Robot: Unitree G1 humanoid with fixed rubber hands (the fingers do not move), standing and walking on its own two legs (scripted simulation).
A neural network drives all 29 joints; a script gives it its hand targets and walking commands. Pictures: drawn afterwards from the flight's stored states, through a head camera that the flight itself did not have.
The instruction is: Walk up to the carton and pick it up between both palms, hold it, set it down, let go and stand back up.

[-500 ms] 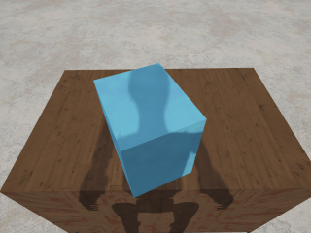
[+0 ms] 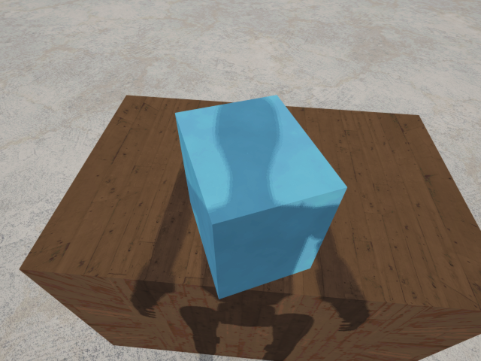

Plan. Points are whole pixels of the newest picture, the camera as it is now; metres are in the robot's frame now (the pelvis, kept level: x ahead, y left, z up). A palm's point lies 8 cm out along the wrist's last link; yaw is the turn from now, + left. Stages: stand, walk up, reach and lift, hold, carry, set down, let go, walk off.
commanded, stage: walk up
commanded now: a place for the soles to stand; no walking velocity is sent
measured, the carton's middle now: (247, 196) +0.42 +0.00 +0.02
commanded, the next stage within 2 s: reach and lift in 0.64 s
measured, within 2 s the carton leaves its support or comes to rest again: neither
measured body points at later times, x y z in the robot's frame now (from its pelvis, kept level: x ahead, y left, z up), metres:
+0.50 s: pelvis -0.01 +0.01 +0.00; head +0.01 +0.03 +0.45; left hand +0.04 +0.28 -0.13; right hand +0.11 -0.24 -0.12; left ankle +0.05 +0.13 -0.73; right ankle -0.04 -0.11 -0.73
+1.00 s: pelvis +0.00 -0.01 +0.01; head +0.01 +0.02 +0.45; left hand +0.19 +0.23 -0.09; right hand +0.16 -0.25 -0.09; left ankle +0.05 +0.13 -0.73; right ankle -0.04 -0.11 -0.73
